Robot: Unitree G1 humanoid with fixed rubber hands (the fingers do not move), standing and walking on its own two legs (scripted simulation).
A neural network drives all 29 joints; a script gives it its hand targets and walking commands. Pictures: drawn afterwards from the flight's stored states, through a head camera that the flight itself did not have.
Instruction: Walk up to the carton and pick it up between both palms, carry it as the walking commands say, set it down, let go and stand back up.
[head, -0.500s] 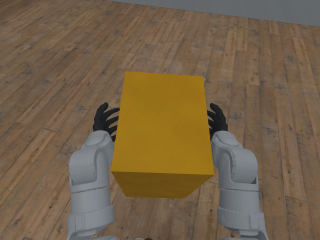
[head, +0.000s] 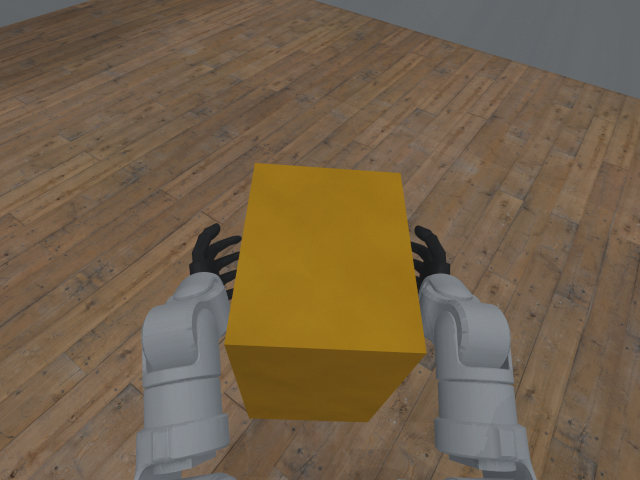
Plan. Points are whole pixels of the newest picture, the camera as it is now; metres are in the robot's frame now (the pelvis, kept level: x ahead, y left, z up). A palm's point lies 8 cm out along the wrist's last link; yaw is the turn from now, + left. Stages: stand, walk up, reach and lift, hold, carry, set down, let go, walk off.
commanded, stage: carry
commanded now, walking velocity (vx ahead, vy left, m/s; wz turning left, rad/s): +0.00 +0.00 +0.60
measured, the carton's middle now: (317, 307) +0.34 +0.02 +0.03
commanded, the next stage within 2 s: none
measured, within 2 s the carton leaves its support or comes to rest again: neither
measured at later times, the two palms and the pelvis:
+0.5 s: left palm (95, 354) +0.24 +0.24 +0.10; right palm (353, 300) +0.30 -0.01 +0.10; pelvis -0.05 +0.02 +0.00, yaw +15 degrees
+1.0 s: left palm (78, 417) +0.18 +0.22 +0.12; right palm (372, 350) +0.24 -0.03 +0.11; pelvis -0.09 +0.01 +0.00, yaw +17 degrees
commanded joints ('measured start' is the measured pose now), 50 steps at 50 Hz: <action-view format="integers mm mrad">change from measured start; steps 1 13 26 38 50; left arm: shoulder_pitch -718 -527 -618 -668 -583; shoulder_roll -821 -759 -772 -800 -748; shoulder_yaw -742 -642 -650 -679 -606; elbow -160 -99 -58 -50 -11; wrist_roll -264 -172 -193 -239 -185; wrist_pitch -51 -10 -3 6 33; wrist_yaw -55 -21 -56 -60 -49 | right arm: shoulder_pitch -610 -642 -583 -589 -598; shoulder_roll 722 728 750 708 687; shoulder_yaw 546 624 544 508 537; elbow -144 -162 -9 -54 -53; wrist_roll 155 203 154 154 183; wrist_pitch -52 3 -5 5 41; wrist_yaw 32 12 27 22 35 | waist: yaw -49 -4 -25 -26 -27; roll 142 -242 130 108 -2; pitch -568 -420 -564 -495 -409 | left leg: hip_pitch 407 -152 359 240 150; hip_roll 232 22 241 183 113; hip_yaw -311 -70 -215 -203 -123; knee -181 217 -125 -305 -181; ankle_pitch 277 -231 539 -131 -120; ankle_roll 100 -65 50 -21 -41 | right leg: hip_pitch -12 516 271 283 219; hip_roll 33 -331 13 24 -39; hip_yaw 44 235 -30 12 112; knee -75 -670 -456 -534 -657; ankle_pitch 47 570 159 152 39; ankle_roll -9 -280 -53 -108 -140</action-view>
